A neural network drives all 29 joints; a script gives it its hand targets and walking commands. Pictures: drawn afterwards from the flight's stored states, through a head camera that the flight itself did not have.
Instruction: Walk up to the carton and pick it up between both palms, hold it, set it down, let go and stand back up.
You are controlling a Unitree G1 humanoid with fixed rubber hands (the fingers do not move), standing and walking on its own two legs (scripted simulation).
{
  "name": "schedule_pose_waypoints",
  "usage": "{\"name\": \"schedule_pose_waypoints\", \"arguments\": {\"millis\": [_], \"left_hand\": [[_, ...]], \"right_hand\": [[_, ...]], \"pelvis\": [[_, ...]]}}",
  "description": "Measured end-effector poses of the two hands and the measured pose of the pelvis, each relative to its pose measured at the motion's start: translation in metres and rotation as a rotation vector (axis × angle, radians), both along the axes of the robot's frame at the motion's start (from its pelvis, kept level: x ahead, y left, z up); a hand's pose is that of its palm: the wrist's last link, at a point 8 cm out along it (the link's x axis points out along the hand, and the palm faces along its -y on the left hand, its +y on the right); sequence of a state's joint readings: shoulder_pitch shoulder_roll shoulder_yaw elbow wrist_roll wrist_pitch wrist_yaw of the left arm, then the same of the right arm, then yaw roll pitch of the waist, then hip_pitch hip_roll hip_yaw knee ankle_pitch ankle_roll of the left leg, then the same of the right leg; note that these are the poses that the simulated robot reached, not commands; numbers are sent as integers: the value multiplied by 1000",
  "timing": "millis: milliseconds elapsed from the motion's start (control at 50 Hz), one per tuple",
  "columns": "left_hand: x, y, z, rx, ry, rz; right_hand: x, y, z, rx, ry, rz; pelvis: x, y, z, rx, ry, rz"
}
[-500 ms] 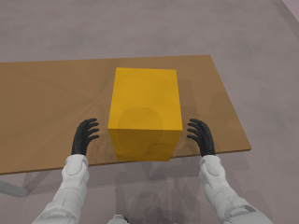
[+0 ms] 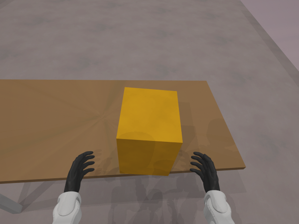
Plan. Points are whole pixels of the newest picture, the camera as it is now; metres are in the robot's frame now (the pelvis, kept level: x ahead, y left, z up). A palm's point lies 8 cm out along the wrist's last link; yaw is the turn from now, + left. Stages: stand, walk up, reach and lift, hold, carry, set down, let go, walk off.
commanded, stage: set down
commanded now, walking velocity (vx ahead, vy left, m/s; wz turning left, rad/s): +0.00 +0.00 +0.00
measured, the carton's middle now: (147, 133) +0.43 +0.01 -0.07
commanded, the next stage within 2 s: none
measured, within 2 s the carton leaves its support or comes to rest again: neither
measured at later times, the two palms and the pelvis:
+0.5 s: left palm (70, 201) +0.19 +0.21 -0.04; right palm (220, 207) +0.19 -0.18 -0.04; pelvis +0.02 -0.01 +0.01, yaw -2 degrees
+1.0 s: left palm (68, 203) +0.19 +0.21 -0.05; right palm (224, 211) +0.18 -0.19 -0.04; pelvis +0.03 -0.01 +0.02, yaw -3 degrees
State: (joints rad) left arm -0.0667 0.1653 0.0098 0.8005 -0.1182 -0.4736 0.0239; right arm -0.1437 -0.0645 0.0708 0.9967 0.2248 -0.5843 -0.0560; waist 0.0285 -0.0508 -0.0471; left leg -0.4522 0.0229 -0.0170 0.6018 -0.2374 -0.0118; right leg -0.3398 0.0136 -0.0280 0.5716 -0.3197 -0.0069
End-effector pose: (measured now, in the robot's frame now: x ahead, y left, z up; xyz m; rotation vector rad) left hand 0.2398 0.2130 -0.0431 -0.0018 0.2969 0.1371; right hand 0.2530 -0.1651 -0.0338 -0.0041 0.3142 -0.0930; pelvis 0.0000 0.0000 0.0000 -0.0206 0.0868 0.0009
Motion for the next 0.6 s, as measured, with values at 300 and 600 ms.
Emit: {"name": "schedule_pose_waypoints", "arguments": {"millis": [300, 600], "left_hand": [[-44, 2, 3, 20, 50, 8], [-42, -5, 0, 27, 112, -29]], "right_hand": [[-52, -8, -5, 15, 16, 18], [-62, -21, -3, -18, 62, 9]], "pelvis": [[14, -1, 7, 20, -112, -24], [23, -10, 11, 24, -175, -40]]}}
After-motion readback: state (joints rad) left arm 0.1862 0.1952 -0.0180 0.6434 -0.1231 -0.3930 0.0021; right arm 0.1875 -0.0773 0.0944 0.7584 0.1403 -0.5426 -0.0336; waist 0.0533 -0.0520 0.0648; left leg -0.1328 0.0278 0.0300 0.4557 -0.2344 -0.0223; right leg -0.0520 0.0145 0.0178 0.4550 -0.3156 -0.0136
